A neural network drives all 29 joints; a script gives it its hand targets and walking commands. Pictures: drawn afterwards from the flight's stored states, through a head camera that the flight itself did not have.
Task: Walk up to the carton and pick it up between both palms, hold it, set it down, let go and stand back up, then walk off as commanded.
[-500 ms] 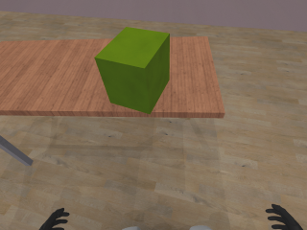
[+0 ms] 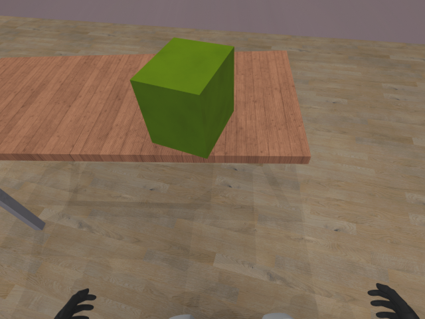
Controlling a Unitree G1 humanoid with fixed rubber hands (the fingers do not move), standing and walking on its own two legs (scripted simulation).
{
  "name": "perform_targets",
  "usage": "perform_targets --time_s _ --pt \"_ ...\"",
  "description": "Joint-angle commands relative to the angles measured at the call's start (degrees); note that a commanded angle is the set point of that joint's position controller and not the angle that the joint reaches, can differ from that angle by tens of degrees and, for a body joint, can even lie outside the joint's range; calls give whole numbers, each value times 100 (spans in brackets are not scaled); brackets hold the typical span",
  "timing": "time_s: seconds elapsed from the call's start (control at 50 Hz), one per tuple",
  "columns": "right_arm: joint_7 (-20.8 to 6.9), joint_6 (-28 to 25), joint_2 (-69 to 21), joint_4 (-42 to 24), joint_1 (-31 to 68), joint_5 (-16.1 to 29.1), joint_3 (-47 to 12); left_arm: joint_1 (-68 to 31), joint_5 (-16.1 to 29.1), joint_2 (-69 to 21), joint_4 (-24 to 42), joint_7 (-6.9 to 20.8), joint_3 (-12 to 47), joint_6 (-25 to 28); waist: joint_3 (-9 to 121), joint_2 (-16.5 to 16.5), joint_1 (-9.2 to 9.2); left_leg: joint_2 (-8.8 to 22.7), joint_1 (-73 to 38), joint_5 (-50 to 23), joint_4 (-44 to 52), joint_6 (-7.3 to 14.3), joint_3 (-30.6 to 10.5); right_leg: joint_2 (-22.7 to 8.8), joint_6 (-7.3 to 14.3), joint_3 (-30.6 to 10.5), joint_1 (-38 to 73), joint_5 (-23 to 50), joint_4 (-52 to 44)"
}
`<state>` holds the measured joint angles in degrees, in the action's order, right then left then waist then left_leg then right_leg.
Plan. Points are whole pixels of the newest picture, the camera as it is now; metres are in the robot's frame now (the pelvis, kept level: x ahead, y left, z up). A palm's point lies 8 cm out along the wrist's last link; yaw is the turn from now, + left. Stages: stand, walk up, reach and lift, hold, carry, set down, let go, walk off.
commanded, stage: walk up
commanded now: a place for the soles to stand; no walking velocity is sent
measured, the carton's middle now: (190, 97) +0.66 +0.09 +0.02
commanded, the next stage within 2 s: none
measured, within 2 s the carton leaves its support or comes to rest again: neither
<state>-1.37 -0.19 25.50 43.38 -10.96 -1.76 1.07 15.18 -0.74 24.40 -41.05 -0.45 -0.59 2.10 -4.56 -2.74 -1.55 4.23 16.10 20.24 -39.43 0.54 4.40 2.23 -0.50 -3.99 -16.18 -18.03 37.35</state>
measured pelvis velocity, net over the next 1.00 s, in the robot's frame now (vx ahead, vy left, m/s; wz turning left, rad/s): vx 0.00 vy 0.00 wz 0.00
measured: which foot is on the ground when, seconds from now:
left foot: down 0.00-1.00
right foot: down 0.00-1.00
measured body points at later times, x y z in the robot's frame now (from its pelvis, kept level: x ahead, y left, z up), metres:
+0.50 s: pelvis +0.00 +0.00 +0.00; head +0.01 -0.02 +0.45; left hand +0.12 +0.32 -0.08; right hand +0.12 -0.32 -0.10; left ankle +0.01 +0.12 -0.72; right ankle +0.03 -0.13 -0.72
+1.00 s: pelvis +0.00 +0.00 +0.00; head +0.01 -0.02 +0.45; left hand +0.12 +0.31 -0.08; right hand +0.12 -0.33 -0.10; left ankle +0.01 +0.12 -0.72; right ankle +0.03 -0.13 -0.72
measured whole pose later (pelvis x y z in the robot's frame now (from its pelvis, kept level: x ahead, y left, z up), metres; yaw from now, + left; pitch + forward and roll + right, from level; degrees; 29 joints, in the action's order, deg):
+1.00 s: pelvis +0.00 +0.00 +0.00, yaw +0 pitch -3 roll -1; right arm -1.2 -0.4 25.6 43.8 -11.0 -1.8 1.1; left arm 14.9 -0.7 24.4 -41.0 -0.3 -0.6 1.9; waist -4.6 -2.7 -1.6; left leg 4.5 15.9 20.2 -39.2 0.5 4.4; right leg 2.5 -0.1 -4.0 -16.2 -18.0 37.3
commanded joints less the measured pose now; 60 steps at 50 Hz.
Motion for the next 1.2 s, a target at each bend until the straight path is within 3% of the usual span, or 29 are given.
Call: perform_targets --time_s 0.0,0.36,0.5,0.64,0.82,0.96,1.1,1.18 --pt "73 -143 1149 -99 318 109 457 -65 -41 1083 43 -20 -356 116 623 253 -5 699 -584 27 1028 502 -632 -357 557 -657 -569 1422 -284" --pt "75 -149 1138 -90 316 109 451 -103 -45 1088 57 -12 -359 110 613 295 -15 659 -599 87 1011 471 -603 -386 578 -743 -615 1366 -361" --pt "80 -156 1175 -73 296 105 461 -69 -44 1066 42 -9 -356 99 620 259 -2 762 -612 26 1082 531 -662 -313 539 -593 -581 1378 -262" --pt "79 -151 1137 -82 303 108 449 -116 -45 1099 61 -9 -362 105 602 334 -23 636 -612 100 994 456 -574 -408 591 -798 -638 1356 -398" --pt "86 -162 1174 -61 285 106 456 -94 -43 1069 42 -3 -360 95 627 285 -6 757 -610 -2 1066 526 -645 -321 542 -616 -563 1413 -282" --pt "83 -161 1131 -66 299 107 444 -155 -45 1092 67 -2 -358 101 610 367 -24 615 -642 110 1000 445 -574 -422 595 -843 -659 1335 -440" --pt "91 -170 1193 -50 280 102 457 -96 -45 1054 37 5 -362 84 631 269 7 804 -612 -16 1098 552 -674 -287 529 -563 -547 1370 -259" --pt "90 -162 1136 -74 310 113 443 -127 -49 1108 60 3 -372 95 633 386 -10 618 -586 11 917 442 -517 -428 611 -840 -558 1447 -435"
